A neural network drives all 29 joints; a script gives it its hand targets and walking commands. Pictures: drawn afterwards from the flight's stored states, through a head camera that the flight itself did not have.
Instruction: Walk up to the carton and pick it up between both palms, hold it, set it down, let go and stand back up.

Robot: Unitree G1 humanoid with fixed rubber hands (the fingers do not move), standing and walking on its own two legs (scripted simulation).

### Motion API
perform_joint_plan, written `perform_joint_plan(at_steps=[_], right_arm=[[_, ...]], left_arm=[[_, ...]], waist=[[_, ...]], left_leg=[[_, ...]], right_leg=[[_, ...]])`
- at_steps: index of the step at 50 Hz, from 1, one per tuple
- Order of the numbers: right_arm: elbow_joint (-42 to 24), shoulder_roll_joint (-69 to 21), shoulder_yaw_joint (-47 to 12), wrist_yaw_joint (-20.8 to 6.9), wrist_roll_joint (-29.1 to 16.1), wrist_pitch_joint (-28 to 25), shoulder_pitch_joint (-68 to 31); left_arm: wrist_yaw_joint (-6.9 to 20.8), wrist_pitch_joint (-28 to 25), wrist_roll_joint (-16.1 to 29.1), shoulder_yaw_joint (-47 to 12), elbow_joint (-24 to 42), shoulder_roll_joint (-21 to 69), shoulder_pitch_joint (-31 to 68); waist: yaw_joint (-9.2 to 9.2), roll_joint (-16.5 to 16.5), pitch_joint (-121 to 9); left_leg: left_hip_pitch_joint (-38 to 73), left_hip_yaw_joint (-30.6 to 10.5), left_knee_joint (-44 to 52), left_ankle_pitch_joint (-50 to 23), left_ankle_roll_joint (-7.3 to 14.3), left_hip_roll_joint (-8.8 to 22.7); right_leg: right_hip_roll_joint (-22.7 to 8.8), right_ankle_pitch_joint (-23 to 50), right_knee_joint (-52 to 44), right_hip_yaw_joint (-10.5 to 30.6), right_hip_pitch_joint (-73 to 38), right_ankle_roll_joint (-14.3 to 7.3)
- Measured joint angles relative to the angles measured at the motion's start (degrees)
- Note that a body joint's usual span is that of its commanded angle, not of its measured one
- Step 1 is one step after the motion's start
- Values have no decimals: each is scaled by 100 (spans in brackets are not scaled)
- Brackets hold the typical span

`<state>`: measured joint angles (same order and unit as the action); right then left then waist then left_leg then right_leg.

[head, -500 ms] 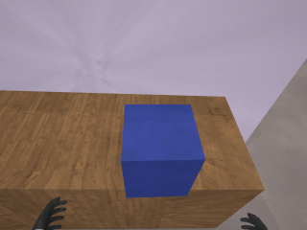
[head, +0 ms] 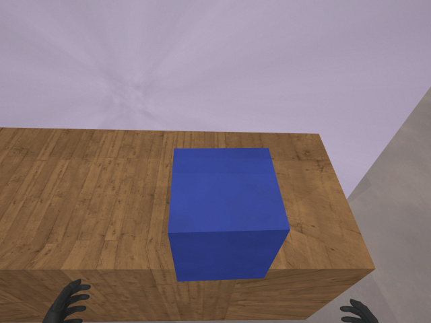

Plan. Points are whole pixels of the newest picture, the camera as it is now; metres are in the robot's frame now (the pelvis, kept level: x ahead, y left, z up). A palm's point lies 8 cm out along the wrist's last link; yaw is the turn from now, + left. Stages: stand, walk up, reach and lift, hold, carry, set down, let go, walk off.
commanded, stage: stand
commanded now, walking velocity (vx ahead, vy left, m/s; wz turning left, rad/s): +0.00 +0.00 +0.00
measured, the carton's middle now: (221, 217) +0.35 -0.01 -0.06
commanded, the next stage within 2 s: none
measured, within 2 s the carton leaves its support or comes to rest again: neither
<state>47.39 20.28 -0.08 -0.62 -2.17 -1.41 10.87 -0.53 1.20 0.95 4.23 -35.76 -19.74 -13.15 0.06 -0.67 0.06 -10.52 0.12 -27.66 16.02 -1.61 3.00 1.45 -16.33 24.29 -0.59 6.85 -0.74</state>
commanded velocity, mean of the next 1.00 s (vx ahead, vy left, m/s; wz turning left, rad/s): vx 0.00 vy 0.00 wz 0.00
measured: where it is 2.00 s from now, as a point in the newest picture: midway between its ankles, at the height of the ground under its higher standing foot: outside the picture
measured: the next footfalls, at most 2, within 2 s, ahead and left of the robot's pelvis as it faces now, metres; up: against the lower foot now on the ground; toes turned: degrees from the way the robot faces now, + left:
none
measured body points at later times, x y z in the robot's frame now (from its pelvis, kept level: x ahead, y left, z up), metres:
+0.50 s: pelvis -0.01 +0.00 +0.00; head -0.03 +0.01 +0.45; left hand +0.13 +0.30 -0.08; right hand +0.11 -0.29 -0.10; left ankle -0.01 +0.14 -0.74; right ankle -0.04 -0.11 -0.74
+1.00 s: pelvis -0.02 +0.00 +0.00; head -0.03 +0.01 +0.45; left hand +0.12 +0.30 -0.09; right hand +0.11 -0.29 -0.10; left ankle -0.01 +0.14 -0.74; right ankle -0.04 -0.11 -0.74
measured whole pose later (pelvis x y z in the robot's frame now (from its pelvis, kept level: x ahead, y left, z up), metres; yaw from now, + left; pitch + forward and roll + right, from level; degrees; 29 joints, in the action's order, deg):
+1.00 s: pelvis -0.02 +0.00 +0.00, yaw +0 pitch -2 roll -1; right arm 47.4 20.3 -0.1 -0.6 -2.2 -0.8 10.7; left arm -0.5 0.4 0.9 4.2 -39.1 -19.9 -13.4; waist 0.1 -0.2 0.5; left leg -10.5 0.1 -27.7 14.7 -1.5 2.9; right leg 1.4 -15.0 24.3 -0.6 6.8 -0.7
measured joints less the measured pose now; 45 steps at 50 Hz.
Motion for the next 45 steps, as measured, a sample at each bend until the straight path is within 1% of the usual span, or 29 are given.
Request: perform_joint_plan(at_steps=[45], right_arm=[[0, 0, 0, 0, 1, 60, -12]], left_arm=[[0, -77, 0, 0, -328, -15, -22]], waist=[[0, 53, 25]], left_leg=[[0, 0, 0, -124, 10, -6]], right_leg=[[-6, 124, 0, 0, 0, 0]])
